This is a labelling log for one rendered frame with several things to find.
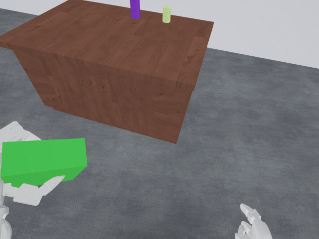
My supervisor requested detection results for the left robot hand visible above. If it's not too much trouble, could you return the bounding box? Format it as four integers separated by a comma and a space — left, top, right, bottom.
0, 121, 65, 206

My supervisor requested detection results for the table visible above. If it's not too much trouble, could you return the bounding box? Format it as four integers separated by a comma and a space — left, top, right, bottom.
0, 0, 214, 144

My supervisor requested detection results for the sponge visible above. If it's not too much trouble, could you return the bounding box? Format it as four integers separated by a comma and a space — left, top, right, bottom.
0, 138, 87, 188

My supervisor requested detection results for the left robot forearm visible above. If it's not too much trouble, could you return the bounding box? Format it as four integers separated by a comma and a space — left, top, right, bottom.
0, 205, 12, 239

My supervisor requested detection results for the right robot hand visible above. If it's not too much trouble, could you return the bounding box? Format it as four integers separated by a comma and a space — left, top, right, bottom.
235, 204, 272, 239

